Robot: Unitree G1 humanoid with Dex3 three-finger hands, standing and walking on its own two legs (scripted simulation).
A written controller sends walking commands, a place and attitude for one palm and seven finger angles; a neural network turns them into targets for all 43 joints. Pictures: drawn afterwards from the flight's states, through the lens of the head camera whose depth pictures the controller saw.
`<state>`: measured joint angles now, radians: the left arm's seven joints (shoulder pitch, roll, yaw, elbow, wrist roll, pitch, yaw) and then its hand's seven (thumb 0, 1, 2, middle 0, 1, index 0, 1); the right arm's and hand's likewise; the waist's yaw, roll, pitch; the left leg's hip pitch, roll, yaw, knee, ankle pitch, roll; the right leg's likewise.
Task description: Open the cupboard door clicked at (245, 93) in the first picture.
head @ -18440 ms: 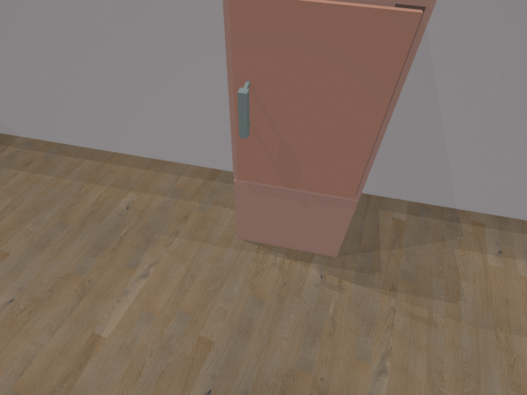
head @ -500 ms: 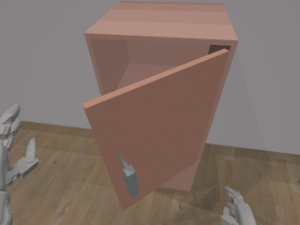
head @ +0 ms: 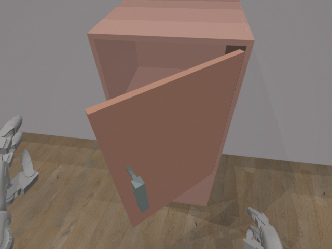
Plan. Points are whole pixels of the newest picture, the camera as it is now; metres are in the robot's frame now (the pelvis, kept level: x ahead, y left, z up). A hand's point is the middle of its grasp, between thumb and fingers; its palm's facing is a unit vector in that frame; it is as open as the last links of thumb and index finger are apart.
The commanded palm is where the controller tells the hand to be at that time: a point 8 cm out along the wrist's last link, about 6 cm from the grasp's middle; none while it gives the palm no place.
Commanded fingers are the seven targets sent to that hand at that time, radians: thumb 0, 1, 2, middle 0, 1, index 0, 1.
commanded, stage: step back with the hand held close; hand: left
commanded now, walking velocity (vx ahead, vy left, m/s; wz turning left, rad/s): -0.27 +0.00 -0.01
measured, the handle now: (136, 189) +0.28 +0.12 -0.03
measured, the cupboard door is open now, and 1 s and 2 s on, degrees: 43 43 43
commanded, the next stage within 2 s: stop stepping back and stand still in 1.54 s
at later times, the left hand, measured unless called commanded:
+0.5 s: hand (3, 208) +0.13 +0.29 +0.15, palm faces +0.40 -0.77 -0.49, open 7.4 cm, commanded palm +0.08 +0.33 +0.17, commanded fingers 0.00 0.90 0.90 -0.20 -0.30 -0.20 -0.30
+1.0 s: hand out of the picture +0.07 +0.31 +0.16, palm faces +0.49 -0.72 -0.49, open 7.5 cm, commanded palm +0.00 +0.34 +0.17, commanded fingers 0.00 0.90 0.90 -0.20 -0.30 -0.20 -0.30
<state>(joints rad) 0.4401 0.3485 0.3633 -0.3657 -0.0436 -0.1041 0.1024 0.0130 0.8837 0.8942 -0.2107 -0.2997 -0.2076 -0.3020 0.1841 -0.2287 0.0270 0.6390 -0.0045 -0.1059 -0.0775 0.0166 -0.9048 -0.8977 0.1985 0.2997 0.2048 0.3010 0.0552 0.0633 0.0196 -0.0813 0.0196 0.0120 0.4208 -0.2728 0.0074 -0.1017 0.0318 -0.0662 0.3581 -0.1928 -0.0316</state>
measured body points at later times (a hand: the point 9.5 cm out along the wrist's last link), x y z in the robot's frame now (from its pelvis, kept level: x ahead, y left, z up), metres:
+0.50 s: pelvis -0.07 +0.03 -0.01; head -0.06 +0.04 +0.44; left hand +0.11 +0.33 +0.17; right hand +0.11 -0.21 -0.08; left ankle -0.02 +0.11 -0.74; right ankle +0.01 -0.10 -0.74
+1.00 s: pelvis -0.13 +0.03 -0.02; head -0.11 +0.05 +0.43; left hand +0.04 +0.35 +0.19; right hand +0.05 -0.19 -0.10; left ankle -0.02 +0.12 -0.74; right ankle -0.15 -0.09 -0.70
